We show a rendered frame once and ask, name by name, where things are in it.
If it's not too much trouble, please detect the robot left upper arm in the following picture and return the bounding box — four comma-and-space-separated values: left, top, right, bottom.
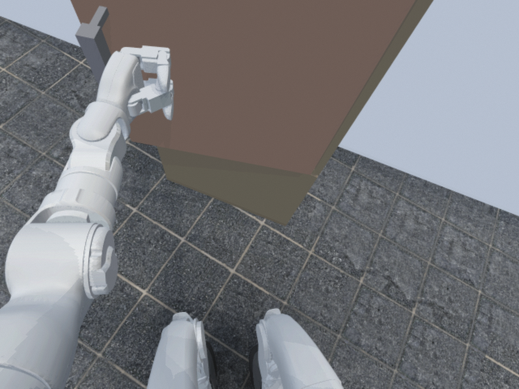
0, 223, 118, 389

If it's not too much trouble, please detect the robot left hand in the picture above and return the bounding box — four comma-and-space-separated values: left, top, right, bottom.
96, 45, 174, 124

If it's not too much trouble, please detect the left robot thigh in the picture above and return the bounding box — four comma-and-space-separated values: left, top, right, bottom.
147, 318, 207, 389

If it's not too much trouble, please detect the cupboard door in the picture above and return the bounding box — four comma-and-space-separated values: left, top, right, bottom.
71, 0, 415, 175

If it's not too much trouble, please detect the robot left shin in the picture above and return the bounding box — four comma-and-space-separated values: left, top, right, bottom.
161, 312, 212, 389

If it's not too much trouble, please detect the handle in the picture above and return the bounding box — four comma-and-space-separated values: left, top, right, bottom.
75, 6, 111, 85

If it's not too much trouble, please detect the left robot forearm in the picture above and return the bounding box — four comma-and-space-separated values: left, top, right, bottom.
5, 101, 131, 295

